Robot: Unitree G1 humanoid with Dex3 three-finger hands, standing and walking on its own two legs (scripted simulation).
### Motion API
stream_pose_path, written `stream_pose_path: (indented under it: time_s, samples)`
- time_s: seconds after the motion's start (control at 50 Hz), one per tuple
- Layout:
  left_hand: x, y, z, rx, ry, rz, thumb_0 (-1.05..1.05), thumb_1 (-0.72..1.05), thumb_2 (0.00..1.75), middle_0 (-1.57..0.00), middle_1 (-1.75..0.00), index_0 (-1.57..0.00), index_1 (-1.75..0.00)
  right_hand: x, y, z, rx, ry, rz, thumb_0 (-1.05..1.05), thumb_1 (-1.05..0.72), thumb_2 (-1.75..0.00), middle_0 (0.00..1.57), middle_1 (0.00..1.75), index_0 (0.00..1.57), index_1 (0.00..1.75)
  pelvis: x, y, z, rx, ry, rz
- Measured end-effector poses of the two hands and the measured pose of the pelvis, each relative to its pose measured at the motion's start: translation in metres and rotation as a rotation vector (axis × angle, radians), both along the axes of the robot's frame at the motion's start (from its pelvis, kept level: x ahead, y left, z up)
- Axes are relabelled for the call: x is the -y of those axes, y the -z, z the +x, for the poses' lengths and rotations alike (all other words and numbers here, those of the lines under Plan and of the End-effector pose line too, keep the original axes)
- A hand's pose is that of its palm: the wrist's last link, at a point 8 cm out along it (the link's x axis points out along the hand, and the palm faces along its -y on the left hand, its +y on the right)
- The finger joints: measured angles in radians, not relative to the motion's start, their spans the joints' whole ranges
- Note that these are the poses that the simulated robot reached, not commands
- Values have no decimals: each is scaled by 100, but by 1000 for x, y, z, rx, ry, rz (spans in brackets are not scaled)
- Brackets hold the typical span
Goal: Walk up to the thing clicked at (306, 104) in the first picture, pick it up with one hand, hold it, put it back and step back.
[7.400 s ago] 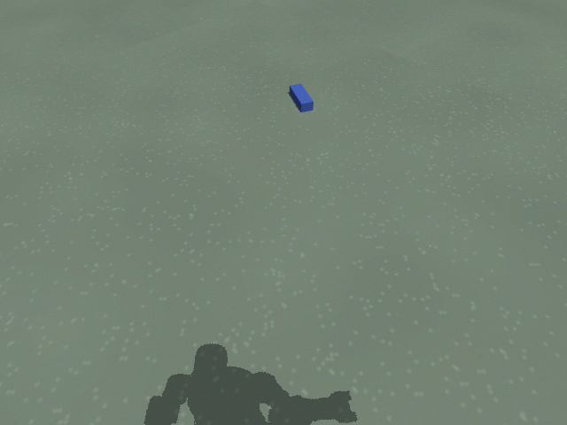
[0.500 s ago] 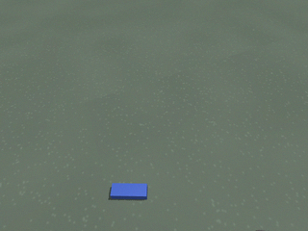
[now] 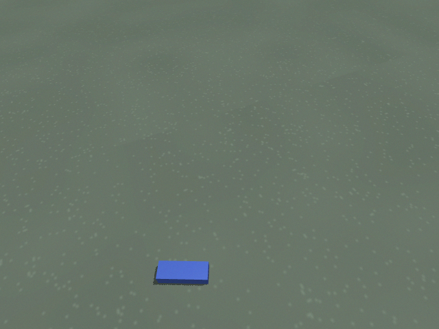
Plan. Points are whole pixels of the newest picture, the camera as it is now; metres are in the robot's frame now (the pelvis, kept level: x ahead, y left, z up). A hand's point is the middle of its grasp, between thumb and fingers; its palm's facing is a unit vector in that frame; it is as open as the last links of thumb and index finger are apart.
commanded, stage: stand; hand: left
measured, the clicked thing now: (183, 272) +0.47 +0.19 -0.75
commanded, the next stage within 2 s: none
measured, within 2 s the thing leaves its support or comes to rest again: neither
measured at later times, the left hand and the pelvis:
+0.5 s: hand out of the picture +0.07 +0.25 -0.15, palm faces -0.02 -0.94 -0.35, open 7.4 cm; pelvis +0.00 -0.01 +0.00, yaw +0 degrees
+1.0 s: hand out of the picture +0.07 +0.25 -0.15, palm faces -0.03 -0.94 -0.35, open 7.4 cm; pelvis +0.00 -0.01 +0.00, yaw -1 degrees
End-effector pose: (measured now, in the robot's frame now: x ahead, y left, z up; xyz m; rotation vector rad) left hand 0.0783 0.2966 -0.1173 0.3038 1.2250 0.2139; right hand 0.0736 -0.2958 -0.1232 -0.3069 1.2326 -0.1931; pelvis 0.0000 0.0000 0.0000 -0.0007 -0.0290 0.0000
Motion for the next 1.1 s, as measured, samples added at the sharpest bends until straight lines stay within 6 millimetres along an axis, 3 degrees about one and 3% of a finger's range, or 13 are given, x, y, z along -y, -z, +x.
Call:
stream_pose_path:
  time_s: [0.26,0.54,1.1]
  samples:
    - [4,-1,-6,-8,13,3,0,90,90,-21,-30,-21,-30,5,-2,2,13,-4,2,0,-91,-90,20,30,20,30,4,-1,-3,2,3,0]
    - [4,-1,-13,-19,14,9,0,90,90,-21,-30,-21,-30,8,0,-8,-9,2,3,0,-91,-90,20,30,20,30,7,-1,-3,2,5,1]
    - [6,-1,-9,-12,25,10,0,90,90,-21,-30,-21,-30,11,-1,-12,-11,7,-1,0,-91,-90,20,30,20,30,9,-1,-2,5,12,1]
